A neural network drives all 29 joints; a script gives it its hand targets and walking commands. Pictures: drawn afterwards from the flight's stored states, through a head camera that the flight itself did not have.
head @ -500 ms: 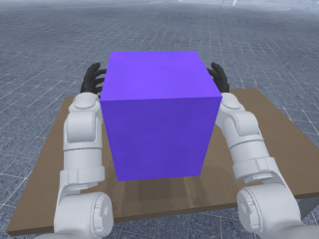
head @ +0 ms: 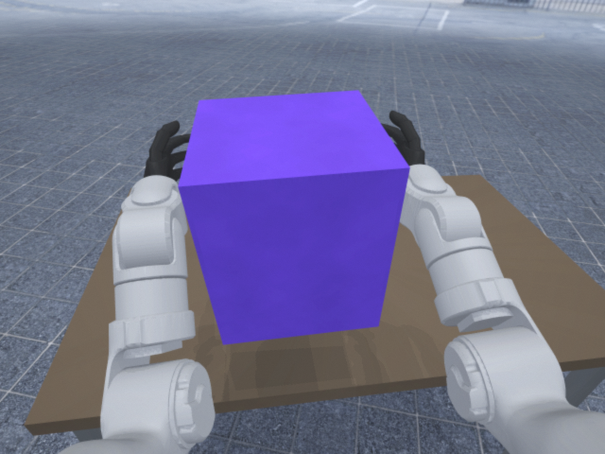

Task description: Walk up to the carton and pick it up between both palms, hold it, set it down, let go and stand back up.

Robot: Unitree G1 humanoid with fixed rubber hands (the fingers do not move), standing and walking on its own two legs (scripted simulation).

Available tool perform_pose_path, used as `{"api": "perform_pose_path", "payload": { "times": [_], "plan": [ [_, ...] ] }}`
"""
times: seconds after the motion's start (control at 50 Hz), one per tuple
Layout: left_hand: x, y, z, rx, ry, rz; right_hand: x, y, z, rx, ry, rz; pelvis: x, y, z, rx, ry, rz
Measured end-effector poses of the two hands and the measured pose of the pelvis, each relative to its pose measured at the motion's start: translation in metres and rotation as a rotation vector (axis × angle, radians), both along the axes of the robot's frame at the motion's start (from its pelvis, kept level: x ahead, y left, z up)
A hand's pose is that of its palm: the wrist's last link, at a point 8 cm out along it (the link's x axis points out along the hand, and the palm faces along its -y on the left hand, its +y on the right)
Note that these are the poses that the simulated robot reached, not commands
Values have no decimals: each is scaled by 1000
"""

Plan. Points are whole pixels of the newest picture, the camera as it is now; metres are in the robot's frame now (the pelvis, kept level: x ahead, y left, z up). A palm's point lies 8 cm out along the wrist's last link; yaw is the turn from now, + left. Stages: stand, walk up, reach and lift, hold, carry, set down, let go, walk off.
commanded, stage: hold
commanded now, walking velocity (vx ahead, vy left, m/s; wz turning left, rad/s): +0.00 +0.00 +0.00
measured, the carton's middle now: (291, 216) +0.36 +0.01 +0.19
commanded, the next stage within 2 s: set down in 0.02 s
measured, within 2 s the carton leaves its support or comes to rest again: neither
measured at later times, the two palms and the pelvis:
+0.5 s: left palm (178, 191) +0.41 +0.17 +0.20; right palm (389, 201) +0.40 -0.14 +0.18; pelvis +0.03 +0.00 +0.00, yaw +0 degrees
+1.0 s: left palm (179, 213) +0.39 +0.16 +0.18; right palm (393, 225) +0.37 -0.14 +0.16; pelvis +0.02 +0.00 +0.00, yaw +0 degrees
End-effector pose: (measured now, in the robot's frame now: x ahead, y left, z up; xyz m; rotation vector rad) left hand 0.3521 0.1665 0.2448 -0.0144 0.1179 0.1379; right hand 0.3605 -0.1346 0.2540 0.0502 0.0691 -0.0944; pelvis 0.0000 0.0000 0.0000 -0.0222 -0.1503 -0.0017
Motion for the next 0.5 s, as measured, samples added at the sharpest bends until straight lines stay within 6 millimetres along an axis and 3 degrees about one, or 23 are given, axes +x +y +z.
{"api": "perform_pose_path", "payload": {
  "times": [0.32,0.38,0.5],
  "plan": [
    [30,3,2,-4,-113,-19,25,2,-6,8,-116,-14,15,-2,1,8,14,3],
    [39,3,-8,14,-94,-37,32,1,-21,0,-100,-22,22,-2,1,12,4,5],
    [56,-1,-44,41,-30,-62,41,-2,-71,38,-40,-50,35,-2,1,13,-4,6]
  ]
}}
